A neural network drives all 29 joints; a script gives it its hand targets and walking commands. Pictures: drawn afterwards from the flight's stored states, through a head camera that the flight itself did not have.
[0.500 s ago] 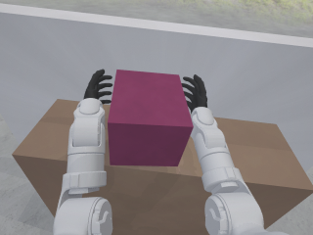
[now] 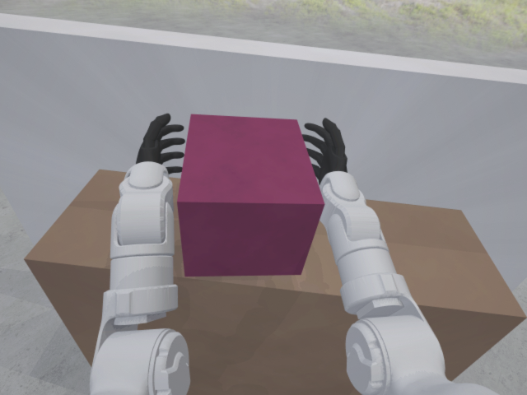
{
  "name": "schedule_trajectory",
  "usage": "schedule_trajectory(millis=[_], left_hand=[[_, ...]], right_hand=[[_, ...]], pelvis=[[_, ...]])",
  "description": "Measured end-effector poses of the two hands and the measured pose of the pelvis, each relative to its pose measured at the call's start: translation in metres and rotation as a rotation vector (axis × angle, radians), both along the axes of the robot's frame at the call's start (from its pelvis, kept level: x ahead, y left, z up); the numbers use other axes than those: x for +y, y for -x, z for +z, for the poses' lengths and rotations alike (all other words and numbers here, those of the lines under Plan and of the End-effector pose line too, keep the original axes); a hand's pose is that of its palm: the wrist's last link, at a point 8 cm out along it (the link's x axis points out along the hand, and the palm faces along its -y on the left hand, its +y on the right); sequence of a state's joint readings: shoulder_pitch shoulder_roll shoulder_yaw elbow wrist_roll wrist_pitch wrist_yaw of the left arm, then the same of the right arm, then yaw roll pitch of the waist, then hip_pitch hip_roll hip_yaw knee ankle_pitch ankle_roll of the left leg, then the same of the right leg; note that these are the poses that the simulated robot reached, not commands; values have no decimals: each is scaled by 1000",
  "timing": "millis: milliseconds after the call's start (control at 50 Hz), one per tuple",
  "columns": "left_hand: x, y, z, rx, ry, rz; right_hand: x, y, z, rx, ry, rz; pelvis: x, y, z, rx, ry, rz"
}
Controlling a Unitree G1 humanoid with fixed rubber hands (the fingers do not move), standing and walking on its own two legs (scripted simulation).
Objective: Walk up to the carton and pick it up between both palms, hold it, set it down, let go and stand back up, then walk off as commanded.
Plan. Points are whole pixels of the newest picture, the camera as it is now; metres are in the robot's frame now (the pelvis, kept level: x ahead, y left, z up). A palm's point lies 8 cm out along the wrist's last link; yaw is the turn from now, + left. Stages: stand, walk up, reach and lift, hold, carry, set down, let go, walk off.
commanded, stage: hold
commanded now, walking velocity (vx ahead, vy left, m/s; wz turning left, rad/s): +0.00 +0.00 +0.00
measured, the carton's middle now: (244, 192) +0.37 +0.01 +0.17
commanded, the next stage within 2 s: none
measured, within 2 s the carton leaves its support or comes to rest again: neither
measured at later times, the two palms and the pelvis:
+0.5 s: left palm (151, 164) +0.36 +0.14 +0.22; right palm (331, 168) +0.38 -0.12 +0.21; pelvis +0.00 +0.00 +0.00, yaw +0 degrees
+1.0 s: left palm (151, 164) +0.36 +0.14 +0.22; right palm (331, 167) +0.38 -0.12 +0.21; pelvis +0.00 +0.00 +0.00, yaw +0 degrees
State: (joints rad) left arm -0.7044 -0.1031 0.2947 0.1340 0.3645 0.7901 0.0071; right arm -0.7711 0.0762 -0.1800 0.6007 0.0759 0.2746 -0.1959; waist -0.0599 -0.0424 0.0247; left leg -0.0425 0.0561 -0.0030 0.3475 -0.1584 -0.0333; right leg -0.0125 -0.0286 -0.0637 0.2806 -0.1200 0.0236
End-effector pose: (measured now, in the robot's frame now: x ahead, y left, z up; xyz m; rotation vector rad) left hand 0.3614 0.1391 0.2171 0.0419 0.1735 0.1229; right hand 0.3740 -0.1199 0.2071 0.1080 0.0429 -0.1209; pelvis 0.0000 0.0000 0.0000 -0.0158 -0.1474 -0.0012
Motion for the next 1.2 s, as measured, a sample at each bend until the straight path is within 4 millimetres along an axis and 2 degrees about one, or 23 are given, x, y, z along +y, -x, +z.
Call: schedule_trajectory(millis=[180,1200], left_hand=[[0,-1,6,-6,9,4],[1,0,8,1,9,9]], right_hand=[[0,-2,7,-5,7,4],[1,-2,7,18,-19,6]], pelvis=[[0,0,0,0,0,0],[0,0,0,0,0,0]])
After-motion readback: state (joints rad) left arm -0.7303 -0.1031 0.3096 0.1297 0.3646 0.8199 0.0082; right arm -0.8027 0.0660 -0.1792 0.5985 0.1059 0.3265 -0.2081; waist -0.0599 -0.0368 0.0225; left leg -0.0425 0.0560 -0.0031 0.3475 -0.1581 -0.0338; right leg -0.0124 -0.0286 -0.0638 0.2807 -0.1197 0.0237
